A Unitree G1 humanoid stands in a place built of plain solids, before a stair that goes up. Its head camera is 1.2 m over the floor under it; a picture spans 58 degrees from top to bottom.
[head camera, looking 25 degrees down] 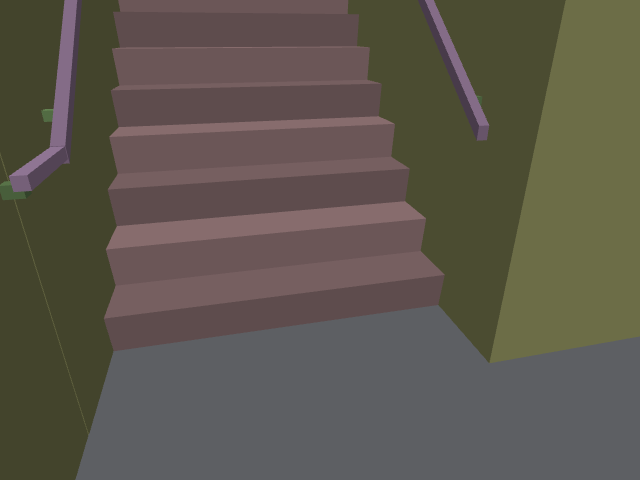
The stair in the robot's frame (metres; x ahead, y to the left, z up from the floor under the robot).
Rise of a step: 0.19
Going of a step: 0.24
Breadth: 1.50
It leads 13 degrees to the left of straight ahead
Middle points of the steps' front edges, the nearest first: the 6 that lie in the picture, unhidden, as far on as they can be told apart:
1.62 0.14 0.18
1.85 0.19 0.38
2.08 0.25 0.57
2.32 0.31 0.76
2.55 0.36 0.95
2.78 0.42 1.15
